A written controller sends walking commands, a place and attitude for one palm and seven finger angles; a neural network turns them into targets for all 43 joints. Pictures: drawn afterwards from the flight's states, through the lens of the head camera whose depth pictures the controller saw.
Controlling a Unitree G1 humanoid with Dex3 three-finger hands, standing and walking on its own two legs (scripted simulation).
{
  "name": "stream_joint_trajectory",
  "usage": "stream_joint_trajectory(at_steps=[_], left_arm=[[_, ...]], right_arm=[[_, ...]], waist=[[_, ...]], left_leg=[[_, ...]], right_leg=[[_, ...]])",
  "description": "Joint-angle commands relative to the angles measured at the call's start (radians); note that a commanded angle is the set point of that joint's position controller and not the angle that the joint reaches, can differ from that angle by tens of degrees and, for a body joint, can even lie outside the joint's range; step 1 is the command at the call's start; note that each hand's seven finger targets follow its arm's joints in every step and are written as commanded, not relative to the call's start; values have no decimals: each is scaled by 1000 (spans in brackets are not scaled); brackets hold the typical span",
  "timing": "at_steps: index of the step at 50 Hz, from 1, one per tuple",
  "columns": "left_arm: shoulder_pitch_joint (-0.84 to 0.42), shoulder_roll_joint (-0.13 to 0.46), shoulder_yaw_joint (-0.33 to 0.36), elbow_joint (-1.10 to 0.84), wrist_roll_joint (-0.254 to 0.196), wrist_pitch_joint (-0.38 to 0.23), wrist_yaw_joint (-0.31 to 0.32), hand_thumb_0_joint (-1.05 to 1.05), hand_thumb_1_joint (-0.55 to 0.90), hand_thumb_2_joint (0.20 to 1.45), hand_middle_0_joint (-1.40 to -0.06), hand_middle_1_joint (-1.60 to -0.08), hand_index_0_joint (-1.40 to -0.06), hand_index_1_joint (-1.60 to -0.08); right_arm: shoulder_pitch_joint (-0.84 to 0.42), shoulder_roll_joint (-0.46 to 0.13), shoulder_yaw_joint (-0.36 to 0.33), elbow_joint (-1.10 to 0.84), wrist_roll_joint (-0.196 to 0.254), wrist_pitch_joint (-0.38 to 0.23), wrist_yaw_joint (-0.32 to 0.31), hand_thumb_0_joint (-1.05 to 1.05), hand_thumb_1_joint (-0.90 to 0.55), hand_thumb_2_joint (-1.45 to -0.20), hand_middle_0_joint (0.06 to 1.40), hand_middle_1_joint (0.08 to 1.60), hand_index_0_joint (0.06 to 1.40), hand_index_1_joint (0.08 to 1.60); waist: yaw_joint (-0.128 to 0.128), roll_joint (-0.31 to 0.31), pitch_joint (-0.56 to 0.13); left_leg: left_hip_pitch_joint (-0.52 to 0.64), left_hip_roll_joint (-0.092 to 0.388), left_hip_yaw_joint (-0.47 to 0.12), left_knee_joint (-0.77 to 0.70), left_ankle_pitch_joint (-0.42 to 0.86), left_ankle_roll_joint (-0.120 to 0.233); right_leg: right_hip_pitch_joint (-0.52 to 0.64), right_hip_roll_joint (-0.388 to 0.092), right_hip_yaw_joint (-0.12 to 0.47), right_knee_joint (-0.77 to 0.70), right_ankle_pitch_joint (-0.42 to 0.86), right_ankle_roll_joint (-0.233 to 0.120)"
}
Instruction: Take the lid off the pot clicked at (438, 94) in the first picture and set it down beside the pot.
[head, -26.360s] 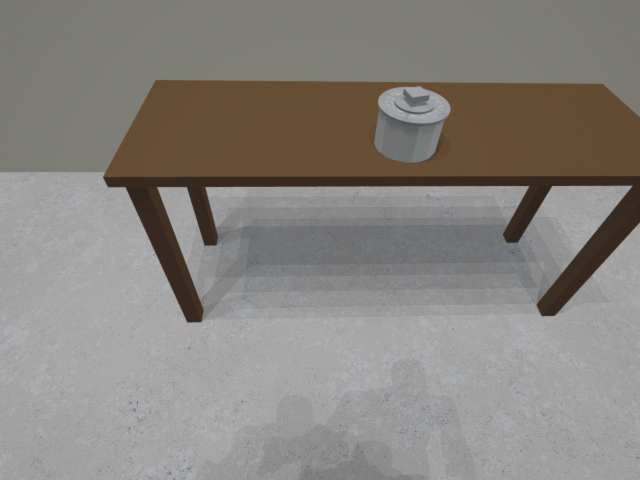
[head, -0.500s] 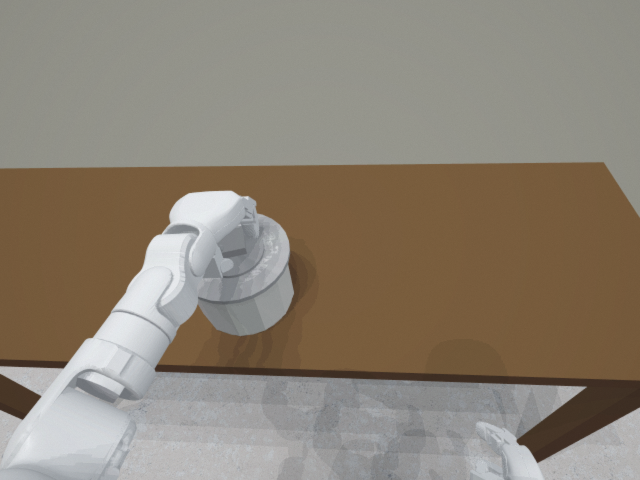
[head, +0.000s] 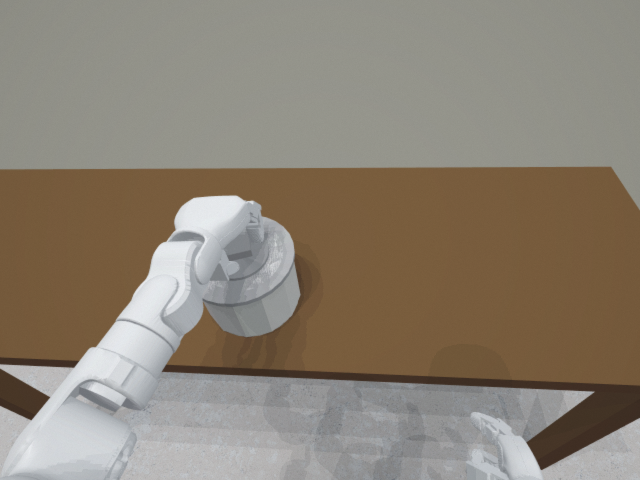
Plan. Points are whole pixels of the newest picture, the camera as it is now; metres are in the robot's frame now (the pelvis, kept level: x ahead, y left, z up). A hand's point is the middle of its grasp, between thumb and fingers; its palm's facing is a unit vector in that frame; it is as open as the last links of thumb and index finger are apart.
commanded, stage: close the fingers and squeeze the knob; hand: left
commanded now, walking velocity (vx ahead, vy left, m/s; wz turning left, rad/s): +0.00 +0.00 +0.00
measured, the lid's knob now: (235, 245) +0.42 +0.15 +0.05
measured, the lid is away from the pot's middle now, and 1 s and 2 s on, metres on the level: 0.00 0.00 0.01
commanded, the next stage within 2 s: lift the lid straight up in 0.24 s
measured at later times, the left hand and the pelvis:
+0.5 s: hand (225, 253) +0.39 +0.15 +0.08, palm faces -0.27 -0.05 -0.96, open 7.5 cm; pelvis +0.00 +0.00 +0.00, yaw +0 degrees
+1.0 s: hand (221, 233) +0.38 +0.14 +0.12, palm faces -0.21 -0.03 -0.98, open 7.4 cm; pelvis -0.01 +0.00 +0.00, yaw +1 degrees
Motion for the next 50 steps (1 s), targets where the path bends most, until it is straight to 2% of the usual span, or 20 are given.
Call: stream_joint_trajectory(at_steps=[1,2,9,13,14,15,16,17,20,22,24,27,30,35,37,39,43,46,47,50], left_arm=[[-425,177,109,-175,14,8,36,0,455,997,-772,-927,-822,-956],[-408,216,151,-179,12,5,38,0,465,1002,-776,-929,-828,-959],[-394,181,115,-180,15,4,33,0,531,1032,-808,-946,-869,-977],[-364,230,161,-234,13,-5,38,0,567,1046,-823,-955,-888,-987],[-362,183,119,-240,9,-4,34,0,572,1047,-825,-956,-890,-988],[-356,207,143,-251,8,-5,36,0,577,1049,-826,-957,-893,-989],[-348,183,122,-255,7,-5,35,0,581,1050,-827,-957,-894,-990],[-323,219,161,-229,2,-4,37,0,585,1050,-827,-958,-896,-990],[-423,218,137,-202,12,15,42,0,591,1051,-828,-958,-898,-991],[-475,265,171,-280,14,16,45,0,594,1052,-828,-959,-899,-991],[-487,234,143,-291,15,18,42,0,596,1052,-828,-959,-900,-992],[-445,281,193,-264,0,18,34,0,597,1052,-828,-959,-901,-992],[-471,231,139,-271,-1,24,20,0,598,1052,-828,-959,-901,-992],[-476,207,118,-348,-10,23,-3,0,598,1052,-828,-959,-901,-992],[-459,250,159,-304,-16,27,-12,0,598,1052,-828,-959,-901,-992],[-493,227,130,-280,-5,36,-15,0,598,1052,-828,-959,-901,-992],[-543,233,126,-351,2,37,-17,0,599,1052,-828,-959,-901,-992],[-565,230,124,-326,0,49,-19,0,599,1052,-828,-959,-901,-992],[-548,275,172,-329,-8,49,-16,0,599,1052,-828,-959,-901,-992],[-553,227,127,-276,2,67,-22,0,599,1052,-828,-959,-901,-992]], right_arm=[[-109,-95,-30,-142,-2,-45,-8,0,-900,-900,200,300,200,300],[-112,-102,-34,-145,-5,-46,-10,0,-900,-900,200,300,200,300],[-108,-94,-28,-141,-4,-48,-8,0,-900,-900,200,300,200,300],[-115,-94,-32,-154,-7,-53,-7,0,-900,-900,200,300,200,300],[-120,-89,-29,-157,-6,-54,-5,0,-900,-900,200,300,200,300],[-117,-92,-32,-152,-4,-54,-3,0,-900,-900,200,300,200,300],[-120,-90,-31,-155,-6,-54,-2,0,-900,-900,200,300,200,300],[-120,-97,-34,-153,-5,-54,-2,0,-900,-900,200,300,200,300],[-119,-96,-27,-134,-3,-45,-14,0,-900,-900,200,300,200,300],[-135,-99,-32,-145,-6,-49,-17,0,-900,-900,200,300,200,300],[-123,-88,-31,-141,-8,-58,-20,0,-900,-900,200,300,200,300],[-124,-100,-28,-136,-8,-61,-20,0,-900,-900,200,300,200,300],[-128,-93,-25,-133,-5,-62,-20,0,-900,-900,200,300,200,300],[-141,-86,-30,-146,-8,-71,-11,0,-900,-900,200,300,200,300],[-140,-100,-29,-137,-5,-67,-12,0,-900,-900,200,300,200,300],[-140,-93,-22,-127,-2,-63,-14,0,-900,-900,200,300,200,300],[-156,-86,-22,-141,-7,-70,-12,0,-900,-900,200,300,200,300],[-153,-88,-20,-131,-6,-69,-10,0,-900,-900,200,300,200,300],[-155,-98,-24,-133,-7,-69,-10,0,-900,-900,200,300,200,300],[-162,-89,-12,-130,-4,-69,-11,0,-900,-900,200,300,200,300]], waist=[[-3,-79,-320],[2,-100,-332],[-2,-80,-326],[13,-75,-370],[7,-73,-362],[10,-74,-363],[8,-65,-355],[9,-88,-335],[-3,-95,-296],[4,-70,-352],[3,-47,-397],[8,-59,-372],[-1,-92,-361],[0,-56,-381],[-1,-83,-347],[-4,-93,-317],[4,-49,-378],[2,-61,-358],[7,-66,-363],[9,-88,-326]], left_leg=[[42,8,-38,-51,329,12],[39,9,-39,-45,330,15],[43,7,-36,-45,344,13],[52,5,-36,-43,377,16],[53,4,-39,-41,383,16],[57,8,-43,-39,399,14],[57,7,-40,-41,398,14],[44,9,-41,-41,373,15],[21,6,-31,-60,285,16],[48,6,-42,-56,312,19],[83,4,-44,-46,368,21],[61,5,-45,-53,355,18],[61,5,-44,-59,359,18],[105,5,-55,-51,411,19],[80,4,-53,-57,369,18],[73,3,-49,-65,347,15],[108,3,-57,-64,373,16],[101,5,-58,-67,356,12],[94,6,-62,-68,347,12],[66,3,-57,-80,323,8]], right_leg=[[210,21,-1,-10,316,-49],[224,22,3,-10,319,-51],[223,21,1,-9,339,-48],[268,20,10,0,368,-47],[259,18,5,-1,379,-47],[258,19,3,1,385,-47],[254,18,3,-3,386,-47],[248,21,6,-10,365,-49],[232,19,8,-25,308,-44],[252,18,13,-19,316,-49],[269,18,10,-8,364,-50],[283,17,14,-17,366,-50],[278,15,6,-18,378,-44],[268,16,0,-13,389,-46],[262,18,3,-24,366,-48],[244,19,-4,-26,341,-45],[260,18,-3,-15,332,-49],[251,18,-6,-21,327,-50],[261,19,-4,-22,318,-53],[255,17,-9,-23,302,-49]])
